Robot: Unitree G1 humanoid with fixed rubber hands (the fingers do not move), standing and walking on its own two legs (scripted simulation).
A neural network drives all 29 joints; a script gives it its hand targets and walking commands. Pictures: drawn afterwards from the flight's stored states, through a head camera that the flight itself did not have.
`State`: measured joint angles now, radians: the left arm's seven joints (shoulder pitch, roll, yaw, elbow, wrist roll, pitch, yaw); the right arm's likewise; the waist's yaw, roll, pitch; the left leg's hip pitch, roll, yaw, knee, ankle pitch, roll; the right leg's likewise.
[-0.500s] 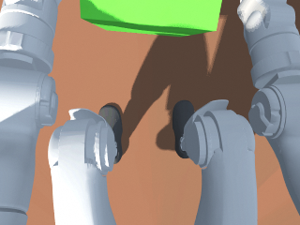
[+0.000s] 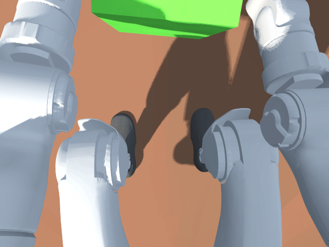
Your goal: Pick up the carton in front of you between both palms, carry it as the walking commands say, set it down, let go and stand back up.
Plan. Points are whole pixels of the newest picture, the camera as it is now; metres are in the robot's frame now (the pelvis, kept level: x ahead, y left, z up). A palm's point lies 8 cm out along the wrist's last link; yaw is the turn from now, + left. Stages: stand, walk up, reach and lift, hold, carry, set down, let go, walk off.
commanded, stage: reach and lift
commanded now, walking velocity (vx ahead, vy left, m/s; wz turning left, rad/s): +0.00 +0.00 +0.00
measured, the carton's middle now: out of the picture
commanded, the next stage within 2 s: none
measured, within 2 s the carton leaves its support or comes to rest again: leaves its support in 0.20 s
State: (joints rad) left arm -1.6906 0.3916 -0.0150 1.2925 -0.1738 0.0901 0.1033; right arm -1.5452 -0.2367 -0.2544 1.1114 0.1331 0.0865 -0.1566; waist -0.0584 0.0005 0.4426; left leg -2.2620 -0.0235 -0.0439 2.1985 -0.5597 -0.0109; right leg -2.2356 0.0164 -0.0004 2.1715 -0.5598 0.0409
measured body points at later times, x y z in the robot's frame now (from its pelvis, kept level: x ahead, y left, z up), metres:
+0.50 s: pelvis +0.00 -0.01 +0.04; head +0.30 +0.01 +0.38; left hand +0.55 +0.16 -0.04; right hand +0.54 -0.15 -0.04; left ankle +0.11 +0.12 -0.34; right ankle +0.12 -0.13 -0.34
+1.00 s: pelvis +0.01 -0.01 +0.16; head +0.26 +0.01 +0.53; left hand +0.51 +0.16 +0.10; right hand +0.50 -0.15 +0.10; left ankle +0.11 +0.12 -0.34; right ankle +0.12 -0.13 -0.34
